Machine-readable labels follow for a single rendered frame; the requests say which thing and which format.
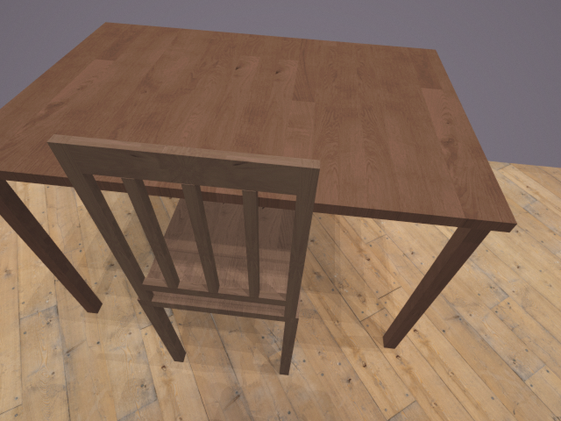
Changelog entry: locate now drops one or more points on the chair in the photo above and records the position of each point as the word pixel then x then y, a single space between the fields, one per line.
pixel 222 258

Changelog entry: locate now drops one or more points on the table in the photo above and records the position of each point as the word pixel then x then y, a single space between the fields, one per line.
pixel 391 135

